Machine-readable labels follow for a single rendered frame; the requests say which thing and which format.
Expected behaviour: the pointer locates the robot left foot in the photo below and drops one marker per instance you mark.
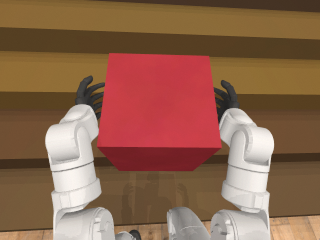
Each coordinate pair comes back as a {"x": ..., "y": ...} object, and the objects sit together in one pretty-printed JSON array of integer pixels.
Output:
[{"x": 135, "y": 234}]

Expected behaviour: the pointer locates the left robot hand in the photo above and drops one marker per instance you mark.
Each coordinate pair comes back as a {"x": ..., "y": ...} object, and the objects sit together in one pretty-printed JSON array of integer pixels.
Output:
[{"x": 83, "y": 95}]

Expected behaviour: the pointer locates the robot right upper arm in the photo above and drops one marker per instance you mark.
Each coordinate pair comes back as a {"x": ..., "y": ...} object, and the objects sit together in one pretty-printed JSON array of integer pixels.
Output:
[{"x": 237, "y": 225}]

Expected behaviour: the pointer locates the robot left upper arm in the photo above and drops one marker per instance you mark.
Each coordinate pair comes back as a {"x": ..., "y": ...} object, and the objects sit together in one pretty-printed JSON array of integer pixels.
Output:
[{"x": 86, "y": 224}]

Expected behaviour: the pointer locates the right robot forearm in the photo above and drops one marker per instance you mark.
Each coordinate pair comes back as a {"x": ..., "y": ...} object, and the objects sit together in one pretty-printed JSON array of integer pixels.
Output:
[{"x": 249, "y": 160}]

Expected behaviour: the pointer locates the right robot hand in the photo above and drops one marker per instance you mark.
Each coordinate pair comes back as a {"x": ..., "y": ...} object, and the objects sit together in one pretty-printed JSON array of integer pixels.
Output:
[{"x": 229, "y": 101}]

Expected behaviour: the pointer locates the carton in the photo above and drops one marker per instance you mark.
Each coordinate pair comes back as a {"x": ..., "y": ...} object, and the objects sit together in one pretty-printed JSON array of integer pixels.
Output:
[{"x": 158, "y": 112}]

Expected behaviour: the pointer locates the left robot forearm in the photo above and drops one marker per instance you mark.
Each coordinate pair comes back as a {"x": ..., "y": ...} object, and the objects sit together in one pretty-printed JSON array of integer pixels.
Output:
[{"x": 70, "y": 154}]

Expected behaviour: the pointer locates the right robot thigh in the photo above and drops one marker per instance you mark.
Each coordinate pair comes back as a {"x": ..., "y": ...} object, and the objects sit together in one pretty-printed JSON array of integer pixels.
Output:
[{"x": 185, "y": 224}]

